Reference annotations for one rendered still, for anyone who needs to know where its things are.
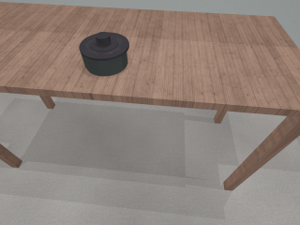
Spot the knob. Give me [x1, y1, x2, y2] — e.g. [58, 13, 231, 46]
[96, 32, 111, 45]

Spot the lid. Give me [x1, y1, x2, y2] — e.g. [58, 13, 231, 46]
[79, 32, 129, 61]

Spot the table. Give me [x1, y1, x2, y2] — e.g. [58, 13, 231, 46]
[0, 2, 300, 191]

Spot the pot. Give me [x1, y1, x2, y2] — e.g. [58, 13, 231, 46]
[82, 52, 128, 77]

